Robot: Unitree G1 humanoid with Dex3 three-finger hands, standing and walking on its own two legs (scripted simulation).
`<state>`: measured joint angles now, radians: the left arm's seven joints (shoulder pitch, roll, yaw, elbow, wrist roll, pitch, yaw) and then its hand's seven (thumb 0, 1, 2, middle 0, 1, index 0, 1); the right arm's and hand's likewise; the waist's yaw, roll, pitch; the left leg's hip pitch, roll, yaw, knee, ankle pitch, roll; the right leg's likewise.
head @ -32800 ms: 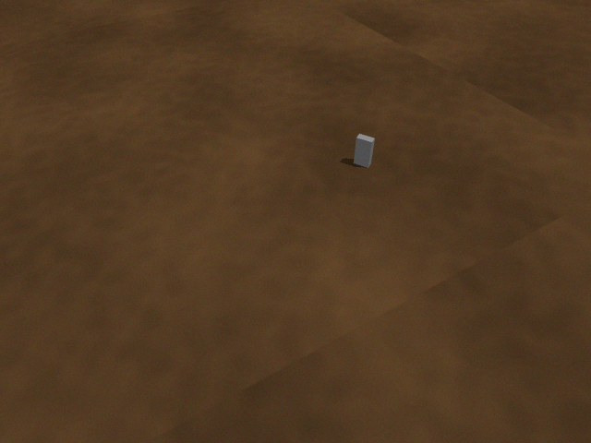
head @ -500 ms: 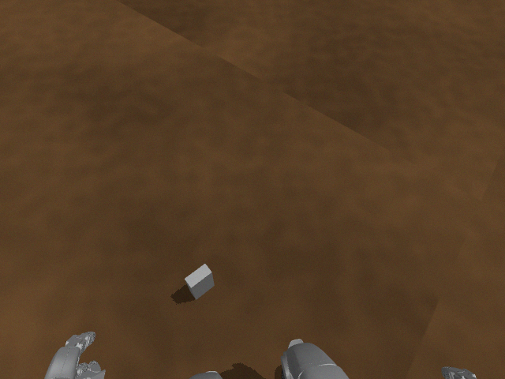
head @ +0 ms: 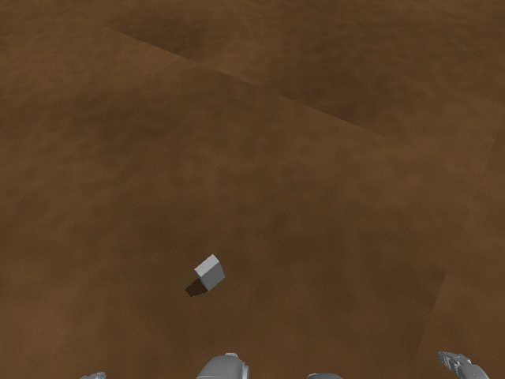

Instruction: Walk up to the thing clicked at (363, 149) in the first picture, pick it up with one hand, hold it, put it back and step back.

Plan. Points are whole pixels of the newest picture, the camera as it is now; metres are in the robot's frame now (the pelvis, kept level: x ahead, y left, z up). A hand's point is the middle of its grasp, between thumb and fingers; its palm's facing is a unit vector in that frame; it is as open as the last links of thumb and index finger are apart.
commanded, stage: step back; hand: left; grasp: from the side
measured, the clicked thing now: (210, 273) +0.53 +0.22 -0.68
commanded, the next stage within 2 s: none
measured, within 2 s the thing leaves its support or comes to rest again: neither
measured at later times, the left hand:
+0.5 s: hand out of the picture -0.05 +0.27 -0.15, palm faces +0.04 -0.94 -0.35, open 7.4 cm
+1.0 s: hand out of the picture -0.18 +0.23 -0.14, palm faces +0.07 -0.91 -0.41, open 7.4 cm
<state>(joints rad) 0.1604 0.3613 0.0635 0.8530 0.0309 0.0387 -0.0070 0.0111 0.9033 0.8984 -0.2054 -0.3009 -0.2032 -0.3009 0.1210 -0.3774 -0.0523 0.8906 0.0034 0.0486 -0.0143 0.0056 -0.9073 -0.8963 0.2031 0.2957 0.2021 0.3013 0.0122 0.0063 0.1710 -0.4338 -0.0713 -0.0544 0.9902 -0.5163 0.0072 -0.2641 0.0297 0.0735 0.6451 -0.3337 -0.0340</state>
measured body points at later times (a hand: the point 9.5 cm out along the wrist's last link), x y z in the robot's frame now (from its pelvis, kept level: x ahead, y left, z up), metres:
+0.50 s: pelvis -0.14 +0.00 +0.01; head -0.08 +0.04 +0.45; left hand -0.06 +0.32 -0.13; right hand -0.02 -0.31 -0.09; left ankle -0.10 +0.12 -0.73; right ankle -0.18 -0.17 -0.63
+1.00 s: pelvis -0.31 -0.05 -0.01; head -0.25 -0.04 +0.43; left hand -0.19 +0.27 -0.11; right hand -0.23 -0.36 -0.13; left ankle -0.35 +0.06 -0.73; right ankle -0.22 -0.16 -0.73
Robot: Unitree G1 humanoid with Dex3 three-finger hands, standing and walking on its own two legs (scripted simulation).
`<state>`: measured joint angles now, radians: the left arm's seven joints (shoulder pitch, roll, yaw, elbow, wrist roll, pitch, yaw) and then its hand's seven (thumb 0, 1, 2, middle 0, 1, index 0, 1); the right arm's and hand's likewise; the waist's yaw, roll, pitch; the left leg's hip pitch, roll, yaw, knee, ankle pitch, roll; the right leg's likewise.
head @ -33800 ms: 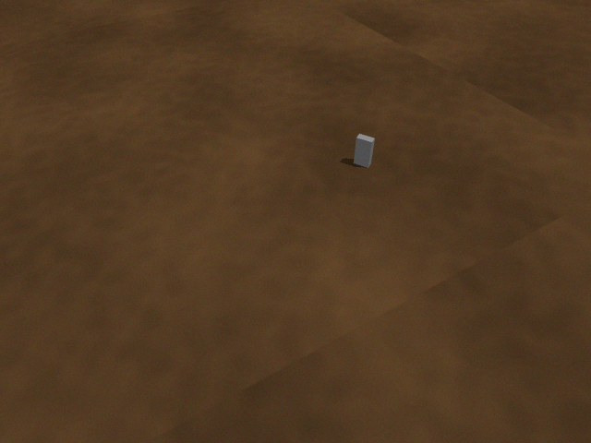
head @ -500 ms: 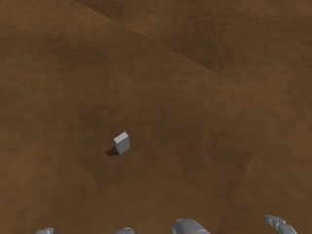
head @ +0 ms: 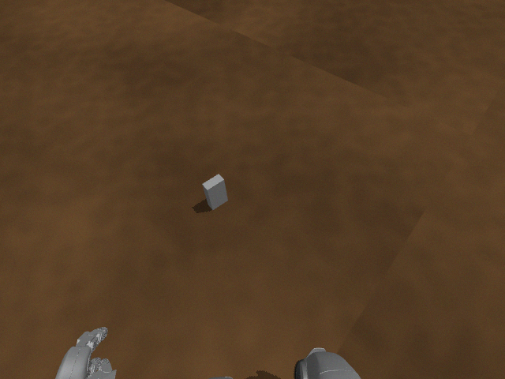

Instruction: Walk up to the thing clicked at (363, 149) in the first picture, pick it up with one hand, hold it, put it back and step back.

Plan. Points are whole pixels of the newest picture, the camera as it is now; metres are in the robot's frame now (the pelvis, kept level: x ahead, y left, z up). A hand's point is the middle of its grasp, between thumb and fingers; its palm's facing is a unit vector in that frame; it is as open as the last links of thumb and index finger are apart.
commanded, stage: step back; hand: left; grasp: from the side
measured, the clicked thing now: (215, 192) +0.87 +0.17 -0.67
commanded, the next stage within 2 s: stand in 1.54 s
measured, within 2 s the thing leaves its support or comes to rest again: neither
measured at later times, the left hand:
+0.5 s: hand out of the picture -0.10 +0.24 -0.13, palm faces -0.07 -0.91 -0.40, open 7.4 cm
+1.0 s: hand out of the picture -0.10 +0.25 -0.13, palm faces -0.04 -0.93 -0.37, open 7.4 cm
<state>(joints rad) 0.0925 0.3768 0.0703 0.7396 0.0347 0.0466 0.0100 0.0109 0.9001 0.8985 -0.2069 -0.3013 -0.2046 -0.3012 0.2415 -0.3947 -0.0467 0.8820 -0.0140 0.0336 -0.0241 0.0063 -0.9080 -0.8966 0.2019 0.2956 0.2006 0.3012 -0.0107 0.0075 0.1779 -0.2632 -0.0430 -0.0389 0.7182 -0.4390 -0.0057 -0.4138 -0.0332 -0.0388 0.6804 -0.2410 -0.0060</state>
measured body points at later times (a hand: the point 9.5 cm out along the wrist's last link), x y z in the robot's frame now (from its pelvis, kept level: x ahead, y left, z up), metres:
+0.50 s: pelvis -0.17 -0.03 +0.01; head -0.14 -0.04 +0.45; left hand -0.10 +0.29 -0.11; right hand -0.06 -0.35 -0.11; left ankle -0.07 +0.11 -0.68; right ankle -0.19 -0.15 -0.72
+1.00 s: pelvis -0.18 -0.03 +0.01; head -0.16 -0.02 +0.46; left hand -0.09 +0.30 -0.10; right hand -0.15 -0.35 -0.10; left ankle -0.19 +0.11 -0.72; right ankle -0.13 -0.15 -0.71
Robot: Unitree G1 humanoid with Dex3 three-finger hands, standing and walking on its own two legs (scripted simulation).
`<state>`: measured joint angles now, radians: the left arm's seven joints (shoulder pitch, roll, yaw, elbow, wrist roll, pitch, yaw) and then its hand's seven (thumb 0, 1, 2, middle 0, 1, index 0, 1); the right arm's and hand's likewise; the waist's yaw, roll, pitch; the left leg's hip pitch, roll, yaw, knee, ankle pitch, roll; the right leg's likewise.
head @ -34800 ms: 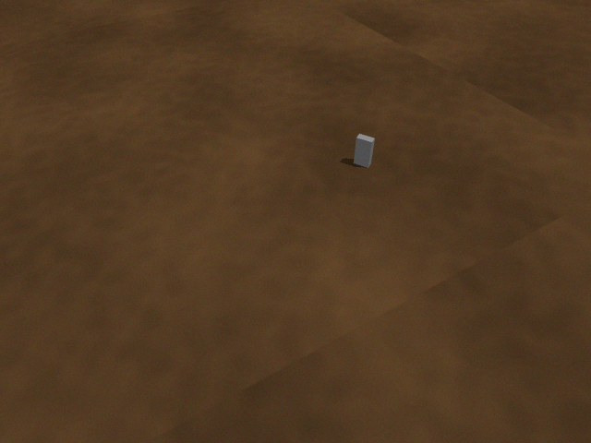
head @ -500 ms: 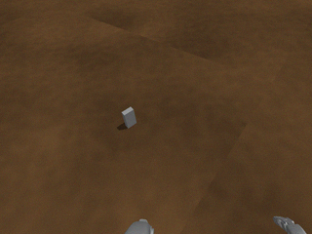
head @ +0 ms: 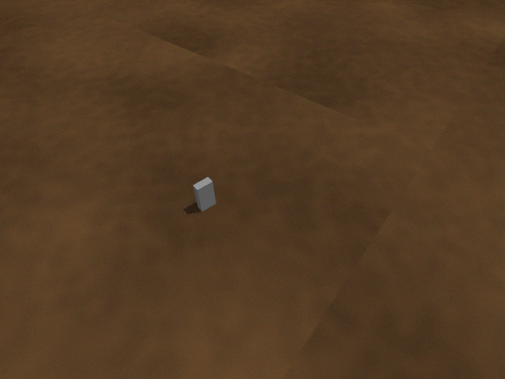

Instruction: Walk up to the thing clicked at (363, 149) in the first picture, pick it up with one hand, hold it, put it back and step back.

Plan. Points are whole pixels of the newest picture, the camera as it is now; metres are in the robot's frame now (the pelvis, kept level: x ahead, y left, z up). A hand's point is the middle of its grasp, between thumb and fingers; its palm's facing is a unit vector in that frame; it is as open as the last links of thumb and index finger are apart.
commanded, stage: step back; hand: left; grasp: from the side
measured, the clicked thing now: (204, 194) +1.04 +0.22 -0.68
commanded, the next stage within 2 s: stand in 0.54 s
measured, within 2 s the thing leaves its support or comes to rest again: neither
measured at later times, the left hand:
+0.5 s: hand out of the picture +0.16 +0.28 -0.15, palm faces +0.03 -0.93 -0.36, open 7.4 cm
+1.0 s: hand out of the picture +0.12 +0.26 -0.14, palm faces -0.02 -0.94 -0.33, open 7.4 cm
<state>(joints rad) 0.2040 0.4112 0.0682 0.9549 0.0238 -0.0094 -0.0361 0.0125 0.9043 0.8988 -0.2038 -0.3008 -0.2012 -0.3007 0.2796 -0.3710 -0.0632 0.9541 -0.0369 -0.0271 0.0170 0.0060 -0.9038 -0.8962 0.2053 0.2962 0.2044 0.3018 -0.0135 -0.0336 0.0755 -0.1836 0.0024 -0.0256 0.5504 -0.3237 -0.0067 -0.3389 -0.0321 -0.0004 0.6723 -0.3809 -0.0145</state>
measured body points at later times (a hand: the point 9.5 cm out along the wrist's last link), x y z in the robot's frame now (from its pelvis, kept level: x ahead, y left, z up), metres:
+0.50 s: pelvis +0.06 +0.01 +0.00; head +0.09 +0.02 +0.45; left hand +0.16 +0.33 -0.13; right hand +0.15 -0.29 -0.13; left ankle +0.05 +0.13 -0.73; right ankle +0.06 -0.13 -0.73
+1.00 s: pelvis +0.05 +0.01 +0.02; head +0.06 +0.01 +0.47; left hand +0.12 +0.31 -0.12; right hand +0.15 -0.29 -0.11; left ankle +0.05 +0.13 -0.73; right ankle +0.06 -0.13 -0.73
